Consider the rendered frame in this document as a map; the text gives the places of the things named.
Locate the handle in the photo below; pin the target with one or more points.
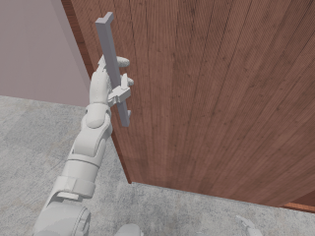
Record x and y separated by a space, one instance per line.
108 49

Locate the robot left upper arm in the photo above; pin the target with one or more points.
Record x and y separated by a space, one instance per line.
61 219

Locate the wardrobe door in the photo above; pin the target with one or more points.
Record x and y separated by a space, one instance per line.
307 200
223 100

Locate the left robot forearm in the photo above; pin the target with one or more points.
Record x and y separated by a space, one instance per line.
77 180

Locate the right robot hand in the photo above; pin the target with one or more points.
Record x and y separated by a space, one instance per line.
247 226

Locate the left robot hand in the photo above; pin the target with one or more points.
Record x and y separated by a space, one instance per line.
101 89

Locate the robot left thigh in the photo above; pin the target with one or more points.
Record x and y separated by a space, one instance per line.
129 230

